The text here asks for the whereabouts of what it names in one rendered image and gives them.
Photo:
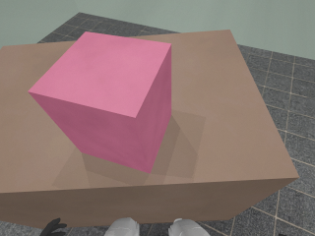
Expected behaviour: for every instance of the robot thigh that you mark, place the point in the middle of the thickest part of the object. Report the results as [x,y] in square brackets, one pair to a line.
[186,227]
[125,226]

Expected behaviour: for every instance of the carton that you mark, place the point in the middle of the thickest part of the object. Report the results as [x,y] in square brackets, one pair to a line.
[111,96]

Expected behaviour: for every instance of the robot right thigh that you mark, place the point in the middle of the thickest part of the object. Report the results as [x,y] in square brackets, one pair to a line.
[186,227]

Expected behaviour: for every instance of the robot left thigh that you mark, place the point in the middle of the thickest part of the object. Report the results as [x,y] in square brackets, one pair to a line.
[125,226]

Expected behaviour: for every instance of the pedestal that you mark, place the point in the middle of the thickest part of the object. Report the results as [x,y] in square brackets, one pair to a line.
[221,152]

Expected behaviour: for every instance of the robot left hand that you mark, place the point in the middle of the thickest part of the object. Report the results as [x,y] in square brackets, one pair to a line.
[53,225]

